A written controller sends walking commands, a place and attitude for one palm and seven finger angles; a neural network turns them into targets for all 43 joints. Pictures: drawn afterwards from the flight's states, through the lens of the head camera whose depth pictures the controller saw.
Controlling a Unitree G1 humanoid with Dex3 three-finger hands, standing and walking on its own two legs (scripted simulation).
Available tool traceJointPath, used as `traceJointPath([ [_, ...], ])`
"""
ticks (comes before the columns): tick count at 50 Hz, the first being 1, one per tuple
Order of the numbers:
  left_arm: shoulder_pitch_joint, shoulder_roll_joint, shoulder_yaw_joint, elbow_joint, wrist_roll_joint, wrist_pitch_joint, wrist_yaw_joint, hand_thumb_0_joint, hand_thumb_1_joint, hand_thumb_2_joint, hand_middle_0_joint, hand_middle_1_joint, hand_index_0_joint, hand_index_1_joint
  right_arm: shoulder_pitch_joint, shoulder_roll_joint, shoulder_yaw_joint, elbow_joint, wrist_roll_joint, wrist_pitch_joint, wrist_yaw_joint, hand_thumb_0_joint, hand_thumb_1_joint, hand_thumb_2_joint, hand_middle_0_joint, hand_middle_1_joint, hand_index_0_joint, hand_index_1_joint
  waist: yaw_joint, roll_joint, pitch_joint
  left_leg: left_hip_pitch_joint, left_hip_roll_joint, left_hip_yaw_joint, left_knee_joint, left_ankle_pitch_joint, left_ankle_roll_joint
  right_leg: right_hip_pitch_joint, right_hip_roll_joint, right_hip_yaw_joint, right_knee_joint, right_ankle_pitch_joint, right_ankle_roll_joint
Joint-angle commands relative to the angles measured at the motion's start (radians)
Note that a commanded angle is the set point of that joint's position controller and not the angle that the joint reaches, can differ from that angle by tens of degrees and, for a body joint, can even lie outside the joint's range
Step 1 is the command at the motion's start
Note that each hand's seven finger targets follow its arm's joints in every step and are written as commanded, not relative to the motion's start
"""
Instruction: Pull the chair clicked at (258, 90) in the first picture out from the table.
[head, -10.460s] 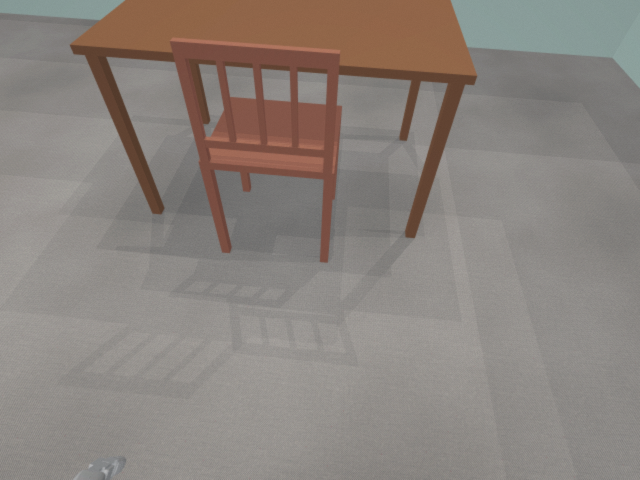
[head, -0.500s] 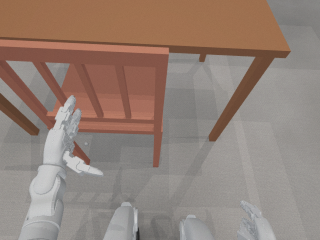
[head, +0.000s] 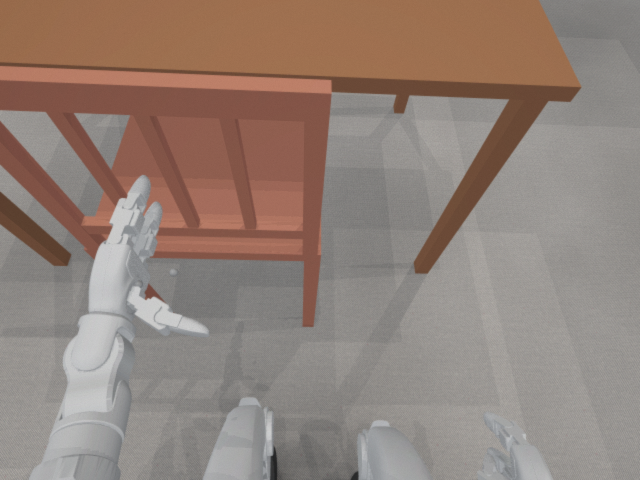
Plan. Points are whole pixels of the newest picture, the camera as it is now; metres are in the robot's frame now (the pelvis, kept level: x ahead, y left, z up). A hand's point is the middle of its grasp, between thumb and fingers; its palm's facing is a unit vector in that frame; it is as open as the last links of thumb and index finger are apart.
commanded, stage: aim the fingers beside a spindle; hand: left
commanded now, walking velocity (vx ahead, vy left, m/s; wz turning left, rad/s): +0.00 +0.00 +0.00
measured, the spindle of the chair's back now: (173, 177) +0.50 +0.22 +0.01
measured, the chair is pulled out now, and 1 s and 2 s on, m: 0.00 0.00 0.00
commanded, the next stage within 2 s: push the fingers through the gap in 0.36 s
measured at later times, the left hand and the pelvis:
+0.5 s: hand (171, 272) +0.35 +0.19 +0.02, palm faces -0.01 -1.00 -0.04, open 16.9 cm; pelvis +0.00 +0.00 +0.00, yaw +0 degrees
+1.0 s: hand (176, 242) +0.39 +0.19 +0.02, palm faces +0.01 -1.00 -0.05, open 16.9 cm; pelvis +0.00 +0.00 +0.00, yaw +0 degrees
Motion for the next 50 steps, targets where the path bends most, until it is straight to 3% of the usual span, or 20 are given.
traceJointPath([
  [1,-0.202,0.168,0.068,-0.198,-0.011,-0.061,0.012,0.0,-0.5,0.3,-0.06,-0.08,-0.06,-0.08,0.027,-0.151,-0.063,-0.122,-0.001,-0.032,-0.012,0.0,-0.9,-0.9,0.2,0.3,0.2,0.3,-0.003,0.039,-0.385,0.437,-0.03,-0.034,-0.146,0.224,0.018,0.049,0.023,0.005,-0.189,0.27,-0.021],
  [6,-0.176,0.176,0.08,-0.201,-0.012,-0.066,0.015,0.0,-0.5,0.3,-0.06,-0.08,-0.06,-0.08,0.025,-0.147,-0.062,-0.132,-0.001,-0.025,-0.009,0.0,-0.9,-0.9,0.2,0.3,0.2,0.3,0.004,0.041,-0.386,0.436,-0.031,-0.028,-0.148,0.232,0.017,0.066,0.026,0.008,-0.192,0.282,-0.022],
  [8,-0.199,0.159,0.059,-0.206,-0.012,-0.069,0.012,0.0,-0.5,0.3,-0.06,-0.08,-0.06,-0.08,0.024,-0.147,-0.061,-0.128,-0.001,-0.025,-0.009,0.0,-0.9,-0.9,0.2,0.3,0.2,0.3,-0.009,0.038,-0.384,0.44,-0.03,-0.031,-0.144,0.238,0.019,0.059,0.026,0.008,-0.192,0.291,-0.02],
  [13,-0.193,0.173,0.072,-0.175,-0.013,-0.066,0.003,0.0,-0.5,0.3,-0.06,-0.08,-0.06,-0.08,0.03,-0.153,-0.062,-0.12,0.001,-0.025,-0.012,0.0,-0.9,-0.9,0.2,0.3,0.2,0.3,-0.011,0.029,-0.359,0.426,-0.028,-0.033,-0.141,0.226,0.018,0.046,0.026,0.007,-0.194,0.28,-0.021],
  [15,-0.209,0.152,0.052,-0.186,-0.013,-0.067,0.0,0.0,-0.5,0.3,-0.06,-0.08,-0.06,-0.08,0.028,-0.15,-0.063,-0.122,0.001,-0.027,-0.013,0.0,-0.9,-0.9,0.2,0.3,0.2,0.3,-0.015,0.031,-0.374,0.432,-0.03,-0.031,-0.138,0.227,0.02,0.048,0.025,0.008,-0.193,0.282,-0.02],
  [17,-0.235,0.171,0.061,-0.188,-0.014,-0.068,-0.001,0.0,-0.5,0.3,-0.06,-0.08,-0.06,-0.08,0.031,-0.153,-0.062,-0.116,0.0,-0.029,-0.015,0.0,-0.9,-0.9,0.2,0.3,0.2,0.3,-0.018,0.051,-0.377,0.434,-0.03,-0.033,-0.132,0.233,0.021,0.041,0.024,0.009,-0.189,0.285,-0.022],
  [19,-0.211,0.188,0.08,-0.21,-0.014,-0.074,0.0,0.0,-0.5,0.3,-0.06,-0.08,-0.06,-0.08,0.027,-0.152,-0.064,-0.12,-0.001,-0.028,-0.014,0.0,-0.9,-0.9,0.2,0.3,0.2,0.3,0.0,0.066,-0.406,0.46,-0.029,-0.036,-0.138,0.259,0.016,0.053,0.024,0.007,-0.182,0.3,-0.024],
  [20,-0.196,0.153,0.053,-0.227,-0.017,-0.073,-0.002,0.0,-0.5,0.3,-0.06,-0.08,-0.06,-0.08,0.025,-0.148,-0.063,-0.125,-0.001,-0.03,-0.012,0.0,-0.9,-0.9,0.2,0.3,0.2,0.3,-0.002,0.071,-0.414,0.481,-0.03,-0.035,-0.141,0.282,0.016,0.057,0.024,0.004,-0.184,0.318,-0.025],
  [23,-0.129,0.153,0.057,-0.253,-0.02,-0.067,0.005,0.0,-0.5,0.3,-0.06,-0.08,-0.06,-0.08,0.026,-0.147,-0.066,-0.13,-0.001,-0.03,-0.005,0.0,-0.9,-0.9,0.2,0.3,0.2,0.3,0.007,0.076,-0.427,0.498,-0.027,-0.039,-0.147,0.316,0.013,0.069,0.024,-0.001,-0.182,0.343,-0.024],
  [26,-0.206,0.148,0.046,-0.214,-0.014,-0.06,0.016,0.0,-0.5,0.3,-0.06,-0.08,-0.06,-0.08,0.026,-0.149,-0.064,-0.116,-0.001,-0.024,-0.008,0.0,-0.9,-0.9,0.2,0.3,0.2,0.3,-0.021,0.027,-0.367,0.436,-0.028,-0.036,-0.138,0.25,0.018,0.048,0.024,0.003,-0.19,0.305,-0.017],
  [29,-0.258,0.166,0.06,-0.177,-0.002,-0.068,0.021,0.0,-0.5,0.3,-0.06,-0.08,-0.06,-0.08,0.027,-0.151,-0.062,-0.111,-0.002,-0.023,-0.012,0.0,-0.9,-0.9,0.2,0.3,0.2,0.3,-0.022,0.038,-0.349,0.423,-0.03,-0.038,-0.138,0.208,0.017,0.024,0.025,0.004,-0.19,0.259,-0.021],
  [32,-0.348,0.183,0.059,-0.167,0.005,-0.079,0.02,0.0,-0.5,0.3,-0.06,-0.08,-0.06,-0.08,0.034,-0.155,-0.06,-0.101,-0.004,-0.024,-0.017,0.0,-0.9,-0.9,0.2,0.3,0.2,0.3,-0.028,0.067,-0.373,0.445,-0.029,-0.044,-0.129,0.208,0.017,0.005,0.025,0.006,-0.185,0.249,-0.025],
  [34,-0.335,0.175,0.054,-0.157,0.005,-0.078,0.015,0.0,-0.5,0.3,-0.06,-0.08,-0.06,-0.08,0.036,-0.154,-0.06,-0.103,-0.006,-0.023,-0.015,0.0,-0.9,-0.9,0.2,0.3,0.2,0.3,-0.016,0.084,-0.408,0.475,-0.03,-0.045,-0.134,0.235,0.013,0.016,0.025,0.005,-0.186,0.263,-0.028],
  [39,-0.369,0.168,0.049,-0.089,0.007,-0.053,0.016,0.0,-0.5,0.3,-0.06,-0.08,-0.06,-0.08,0.051,-0.157,-0.06,-0.096,-0.004,-0.01,-0.009,0.0,-0.9,-0.9,0.2,0.3,0.2,0.3,-0.025,0.055,-0.405,0.472,-0.028,-0.048,-0.134,0.25,0.013,0.014,0.025,0.001,-0.188,0.281,-0.025],
  [41,-0.365,0.214,0.094,-0.065,0.011,-0.048,0.023,0.0,-0.5,0.3,-0.06,-0.08,-0.06,-0.08,0.057,-0.159,-0.06,-0.096,-0.004,0.0,-0.009,0.0,-0.9,-0.9,0.2,0.3,0.2,0.3,-0.013,0.035,-0.416,0.443,-0.03,-0.04,-0.132,0.255,0.015,0.047,0.027,0.006,-0.186,0.299,-0.024],
  [43,-0.389,0.201,0.084,-0.06,0.012,-0.05,0.024,0.0,-0.5,0.3,-0.06,-0.08,-0.06,-0.08,0.06,-0.153,-0.058,-0.097,-0.005,0.003,-0.005,0.0,-0.9,-0.9,0.2,0.3,0.2,0.3,-0.018,0.057,-0.412,0.445,-0.032,-0.038,-0.13,0.262,0.015,0.042,0.026,0.008,-0.185,0.306,-0.024],
  [47,-0.516,0.224,0.087,-0.022,0.022,-0.07,0.023,0.0,-0.5,0.3,-0.06,-0.08,-0.06,-0.08,0.073,-0.158,-0.058,-0.076,-0.006,0.006,-0.011,0.0,-0.9,-0.9,0.2,0.3,0.2,0.3,-0.046,0.041,-0.383,0.42,-0.029,-0.041,-0.118,0.208,0.02,0.007,0.028,0.014,-0.191,0.256,-0.023],
  [49,-0.571,0.228,0.081,-0.019,0.023,-0.083,0.017,0.0,-0.5,0.3,-0.06,-0.08,-0.06,-0.08,0.078,-0.159,-0.056,-0.068,-0.01,0.004,-0.012,0.0,-0.9,-0.9,0.2,0.3,0.2,0.3,-0.048,0.076,-0.411,0.441,-0.031,-0.043,-0.116,0.21,0.017,0.0,0.027,0.015,-0.189,0.25,-0.024],
  [50,-0.554,0.246,0.1,-0.008,0.023,-0.086,0.015,0.0,-0.5,0.3,-0.06,-0.08,-0.06,-0.08,0.083,-0.161,-0.057,-0.066,-0.01,0.004,-0.012,0.0,-0.9,-0.9,0.2,0.3,0.2,0.3,-0.035,0.078,-0.433,0.455,-0.029,-0.045,-0.117,0.23,0.016,0.012,0.029,0.014,-0.187,0.262,-0.028],
])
